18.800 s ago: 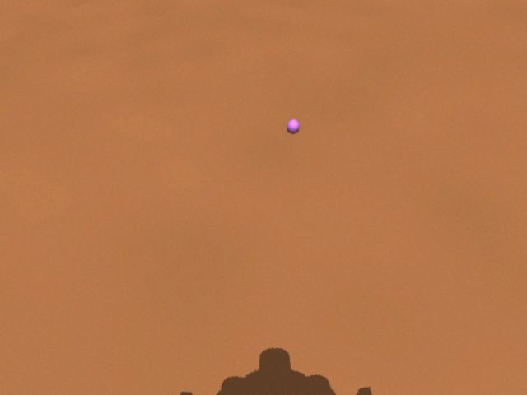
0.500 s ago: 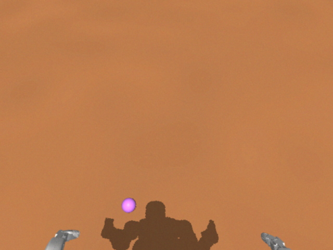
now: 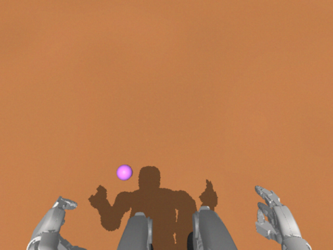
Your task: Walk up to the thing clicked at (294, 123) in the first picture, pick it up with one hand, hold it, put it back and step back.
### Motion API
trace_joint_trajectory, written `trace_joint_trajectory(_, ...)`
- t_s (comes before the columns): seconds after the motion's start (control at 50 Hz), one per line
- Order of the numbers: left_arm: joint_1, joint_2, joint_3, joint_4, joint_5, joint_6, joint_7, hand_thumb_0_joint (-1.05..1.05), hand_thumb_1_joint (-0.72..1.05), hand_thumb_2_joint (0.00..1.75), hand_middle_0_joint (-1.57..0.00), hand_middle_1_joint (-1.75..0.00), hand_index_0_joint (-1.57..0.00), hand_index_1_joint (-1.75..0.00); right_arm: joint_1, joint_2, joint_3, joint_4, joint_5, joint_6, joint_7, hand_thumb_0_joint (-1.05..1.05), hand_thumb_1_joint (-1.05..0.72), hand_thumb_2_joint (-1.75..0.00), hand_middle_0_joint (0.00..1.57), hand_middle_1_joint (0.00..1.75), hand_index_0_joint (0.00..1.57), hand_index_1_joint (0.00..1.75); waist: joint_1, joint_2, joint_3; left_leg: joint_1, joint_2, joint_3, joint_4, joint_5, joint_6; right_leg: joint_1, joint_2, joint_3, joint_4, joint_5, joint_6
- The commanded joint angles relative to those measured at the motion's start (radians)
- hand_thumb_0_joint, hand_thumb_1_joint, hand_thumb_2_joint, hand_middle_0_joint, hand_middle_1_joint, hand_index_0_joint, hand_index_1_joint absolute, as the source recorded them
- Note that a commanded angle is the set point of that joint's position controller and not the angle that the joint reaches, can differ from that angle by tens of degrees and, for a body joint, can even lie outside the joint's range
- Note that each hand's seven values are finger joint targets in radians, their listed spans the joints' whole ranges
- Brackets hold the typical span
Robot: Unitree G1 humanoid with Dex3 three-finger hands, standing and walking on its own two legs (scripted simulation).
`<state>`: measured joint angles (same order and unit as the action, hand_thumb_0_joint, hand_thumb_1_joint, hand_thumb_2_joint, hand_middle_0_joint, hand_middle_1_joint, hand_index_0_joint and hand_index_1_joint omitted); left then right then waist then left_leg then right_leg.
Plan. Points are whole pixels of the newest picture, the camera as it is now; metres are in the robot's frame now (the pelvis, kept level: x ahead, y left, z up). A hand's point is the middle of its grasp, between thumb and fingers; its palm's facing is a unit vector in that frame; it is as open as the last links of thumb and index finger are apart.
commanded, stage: rise first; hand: left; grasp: from above
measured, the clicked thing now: (124, 172) +0.46 +0.21 -0.59
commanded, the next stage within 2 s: none
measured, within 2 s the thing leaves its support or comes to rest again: neither
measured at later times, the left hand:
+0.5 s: hand (91, 192) +0.32 +0.28 -0.33, palm faces -0.49 -0.24 -0.83, open 13.7 cm
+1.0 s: hand (98, 179) +0.39 +0.29 -0.42, palm faces -0.47 -0.02 -0.88, open 14.0 cm
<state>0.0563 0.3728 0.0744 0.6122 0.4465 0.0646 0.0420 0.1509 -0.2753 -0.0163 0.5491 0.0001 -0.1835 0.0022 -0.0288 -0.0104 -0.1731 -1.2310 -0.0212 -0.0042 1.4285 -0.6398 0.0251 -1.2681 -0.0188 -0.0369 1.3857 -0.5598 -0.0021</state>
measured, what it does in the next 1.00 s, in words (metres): lowers itself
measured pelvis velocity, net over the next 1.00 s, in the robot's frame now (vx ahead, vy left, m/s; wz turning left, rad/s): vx -0.07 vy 0.01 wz -0.06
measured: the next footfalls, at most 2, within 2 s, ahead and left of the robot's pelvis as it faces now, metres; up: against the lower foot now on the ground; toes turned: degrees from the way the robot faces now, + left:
none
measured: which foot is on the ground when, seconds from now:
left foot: down 0.00-1.00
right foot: down 0.00-1.00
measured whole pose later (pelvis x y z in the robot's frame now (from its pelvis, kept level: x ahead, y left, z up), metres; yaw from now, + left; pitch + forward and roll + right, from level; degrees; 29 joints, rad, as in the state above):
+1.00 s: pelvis -0.07 +0.01 -0.25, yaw -3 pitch +36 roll -7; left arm -0.89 0.74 0.11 1.37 1.28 -0.30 0.36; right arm 0.16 -0.28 0.01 0.75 -0.12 -0.05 0.14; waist -0.21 0.00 -0.08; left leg -2.21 -0.04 -0.04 2.28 -0.70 0.05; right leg -2.20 -0.06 -0.09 2.15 -0.59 0.00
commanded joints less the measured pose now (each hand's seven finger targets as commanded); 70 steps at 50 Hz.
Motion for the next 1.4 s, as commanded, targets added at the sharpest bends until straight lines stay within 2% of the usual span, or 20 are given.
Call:
trace_joint_trajectory(0.0,-0.134,0.180,0.053,-0.077,0.105,-0.094,0.063,0.00,-0.51,0.98,-0.05,-1.12,-0.07,-1.10,0.036,-0.179,-0.086,-0.064,0.013,-0.047,0.003,0.00,-0.84,-0.89,0.20,0.30,0.20,0.30,-0.005,0.099,-0.405,0.107,0.001,-0.056,-0.044,0.373,-0.027,0.036,0.019,0.019,0.055,0.260,-0.041)
trace_joint_trajectory(0.02,-0.170,0.219,0.075,-0.069,0.128,-0.102,0.074,0.00,-0.51,0.98,-0.05,-1.12,-0.06,-1.11,0.035,-0.183,-0.087,-0.054,0.014,-0.045,0.006,0.00,-0.84,-0.89,0.20,0.30,0.20,0.30,0.007,0.107,-0.425,0.074,-0.002,-0.050,-0.012,0.383,-0.026,0.016,0.017,0.021,0.080,0.269,-0.042)
trace_joint_trajectory(0.12,-0.331,0.279,0.079,-0.012,0.227,-0.136,0.111,0.00,-0.51,0.98,-0.05,-1.11,-0.07,-1.09,0.040,-0.190,-0.103,-0.010,0.015,-0.031,0.024,0.00,-0.85,-0.89,0.20,0.30,0.20,0.30,0.005,0.080,-0.526,-0.071,-0.018,-0.029,0.121,0.338,-0.011,-0.057,0.015,0.031,0.170,0.259,-0.041)
trace_joint_trajectory(0.24,-0.630,0.372,0.080,0.147,0.350,-0.201,0.141,0.00,-0.50,0.97,-0.05,-1.12,-0.08,-1.09,0.080,-0.192,-0.105,0.043,0.001,-0.008,0.039,0.00,-0.87,-0.90,0.20,0.30,0.20,0.30,-0.031,0.042,-0.581,-0.282,-0.031,-0.010,0.261,0.190,0.003,-0.142,0.008,0.028,0.258,0.148,-0.036)
trace_joint_trajectory(0.26,-0.659,0.404,0.090,0.159,0.372,-0.217,0.148,0.00,-0.48,0.95,-0.05,-1.12,-0.09,-1.08,0.087,-0.195,-0.110,0.049,-0.002,-0.005,0.041,0.00,-0.88,-0.90,0.20,0.30,0.20,0.30,-0.019,0.048,-0.628,-0.279,-0.033,-0.001,0.286,0.189,0.003,-0.143,0.007,0.029,0.269,0.141,-0.034)
trace_joint_trajectory(0.32,-0.770,0.435,0.081,0.226,0.423,-0.252,0.164,0.00,-0.49,0.96,-0.05,-1.11,-0.09,-1.08,0.111,-0.200,-0.104,0.069,-0.014,0.004,0.047,0.00,-0.88,-0.90,0.20,0.30,0.20,0.30,-0.042,0.073,-0.670,-0.319,-0.035,0.007,0.347,0.195,0.007,-0.172,0.002,0.025,0.308,0.148,-0.032)
trace_joint_trajectory(0.34,-0.790,0.420,0.071,0.288,0.434,-0.259,0.166,0.00,-0.48,0.96,-0.06,-1.12,-0.09,-1.08,0.120,-0.200,-0.103,0.075,-0.017,0.009,0.050,0.00,-0.89,-0.90,0.20,0.30,0.20,0.30,-0.058,0.045,-0.645,-0.353,-0.036,0.004,0.355,0.177,0.011,-0.187,0.004,0.017,0.314,0.130,-0.031)
trace_joint_trajectory(0.42,-0.877,0.512,0.098,0.386,0.506,-0.302,0.189,0.00,-0.50,0.97,-0.05,-1.10,-0.09,-1.07,0.127,-0.210,-0.099,0.084,-0.028,0.033,0.057,0.00,-0.90,-0.90,0.20,0.30,0.20,0.30,-0.057,0.067,-0.620,-0.428,-0.038,0.000,0.384,0.065,0.015,-0.273,0.004,0.002,0.350,0.006,-0.030)
trace_joint_trajectory(0.48,-0.967,0.530,0.090,0.408,0.554,-0.328,0.211,0.00,-0.51,0.99,-0.06,-1.07,-0.08,-1.05,0.143,-0.211,-0.089,0.095,-0.040,0.055,0.065,0.00,-0.90,-0.90,0.20,0.30,0.20,0.30,-0.081,0.105,-0.634,-0.427,-0.035,-0.009,0.421,0.078,0.014,-0.327,0.002,-0.010,0.394,0.017,-0.031)
trace_joint_trajectory(0.58,-1.060,0.611,0.109,0.489,0.634,-0.362,0.265,0.00,-0.53,1.01,-0.06,-1.03,-0.07,-1.03,0.153,-0.211,-0.077,0.123,-0.062,0.092,0.076,0.00,-0.90,-0.90,0.20,0.30,0.20,0.30,-0.105,0.132,-0.560,-0.520,-0.040,-0.011,0.461,-0.024,0.022,-0.416,0.008,-0.024,0.433,-0.073,-0.031)
trace_joint_trajectory(0.68,-1.102,0.613,0.095,0.560,0.721,-0.372,0.309,0.00,-0.53,1.01,-0.06,-1.02,-0.06,-1.01,0.171,-0.235,-0.069,0.153,-0.082,0.110,0.091,0.00,-0.90,-0.90,0.20,0.30,0.20,0.30,-0.125,0.215,-0.565,-0.458,-0.028,-0.047,0.474,0.015,0.007,-0.538,0.003,-0.056,0.507,-0.017,-0.036)
trace_joint_trajectory(0.8,-1.212,0.593,0.055,0.567,0.772,-0.376,0.338,0.00,-0.52,1.00,-0.06,-1.01,-0.07,-1.00,0.187,-0.256,-0.072,0.177,-0.100,0.116,0.105,0.00,-0.90,-0.90,0.20,0.30,0.20,0.30,-0.162,0.313,-0.557,-0.384,-0.012,-0.103,0.485,0.071,-0.017,-0.674,-0.008,-0.078,0.582,0.026,-0.038)
trace_joint_trajectory(0.84,-1.202,0.644,0.089,0.584,0.794,-0.371,0.353,0.00,-0.52,0.99,-0.06,-1.02,-0.07,-1.01,0.203,-0.255,-0.070,0.182,-0.106,0.121,0.108,0.00,-0.90,-0.91,0.20,0.30,0.20,0.30,-0.150,0.293,-0.592,-0.386,-0.019,-0.083,0.517,0.111,-0.011,-0.631,-0.007,-0.074,0.582,0.058,-0.039)
trace_joint_trajectory(0.94,-1.218,0.607,0.063,0.644,0.835,-0.367,0.369,0.00,-0.53,0.99,-0.06,-1.01,-0.07,-1.00,0.220,-0.264,-0.064,0.197,-0.119,0.128,0.124,0.00,-0.90,-0.91,0.20,0.30,0.20,0.30,-0.174,0.314,-0.568,-0.366,-0.012,-0.106,0.532,0.168,-0.024,-0.696,-0.016,-0.079,0.615,0.071,-0.037)
trace_joint_trajectory(1.04,-1.271,0.661,0.086,0.651,0.860,-0.372,0.391,0.00,-0.53,0.99,-0.06,-1.02,-0.07,-1.02,0.221,-0.261,-0.052,0.192,-0.131,0.131,0.133,0.00,-0.91,-0.91,0.20,0.30,0.20,0.30,-0.183,0.295,-0.570,-0.426,-0.021,-0.084,0.570,0.134,-0.009,-0.672,-0.009,-0.074,0.620,0.071,-0.037)
trace_joint_trajectory(1.1,-1.245,0.631,0.065,0.728,0.853,-0.366,0.394,0.00,-0.54,1.00,-0.07,-1.04,-0.07,-1.03,0.215,-0.254,-0.038,0.185,-0.136,0.126,0.136,0.00,-0.91,-0.91,0.20,0.30,0.20,0.30,-0.192,0.263,-0.555,-0.498,-0.031,-0.047,0.600,0.106,0.009,-0.616,-0.004,-0.066,0.606,0.073,-0.032)
trace_joint_trajectory(1.14,-1.302,0.713,0.112,0.660,0.857,-0.374,0.404,0.00,-0.56,1.02,-0.07,-1.01,-0.06,-1.02,0.238,-0.261,-0.036,0.196,-0.143,0.127,0.134,0.00,-0.91,-0.91,0.20,0.30,0.20,0.30,-0.193,0.243,-0.599,-0.510,-0.033,-0.036,0.628,0.134,0.018,-0.570,-0.002,-0.065,0.609,0.104,-0.027)
trace_joint_trajectory(1.18,-1.243,0.662,0.083,0.742,0.855,-0.366,0.401,0.00,-0.55,1.01,-0.07,-1.03,-0.07,-1.03,0.227,-0.254,-0.027,0.187,-0.150,0.123,0.137,0.00,-0.91,-0.91,0.20,0.30,0.20,0.30,-0.195,0.244,-0.577,-0.539,-0.037,-0.023,0.636,0.125,0.020,-0.560,-0.001,-0.061,0.607,0.099,-0.027)
trace_joint_trajectory(1.3,-1.293,0.711,0.105,0.686,0.853,-0.375,0.414,0.00,-0.56,1.02,-0.07,-1.02,-0.07,-1.03,0.249,-0.258,-0.023,0.200,-0.158,0.126,0.136,0.00,-0.91,-0.91,0.20,0.30,0.20,0.30,-0.202,0.256,-0.606,-0.527,-0.033,-0.031,0.656,0.167,0.019,-0.548,0.007,-0.069,0.625,0.138,-0.029)
trace_joint_trajectory(1.38,-1.279,0.665,0.082,0.715,0.846,-0.366,0.414,0.00,-0.57,1.03,-0.07,-1.01,-0.06,-1.02,0.237,-0.263,-0.021,0.193,-0.157,0.126,0.134,0.00,-0.91,-0.91,0.20,0.30,0.20,0.30,-0.213,0.282,-0.586,-0.492,-0.024,-0.054,0.647,0.174,0.009,-0.614,0.007,-0.078,0.638,0.134,-0.032)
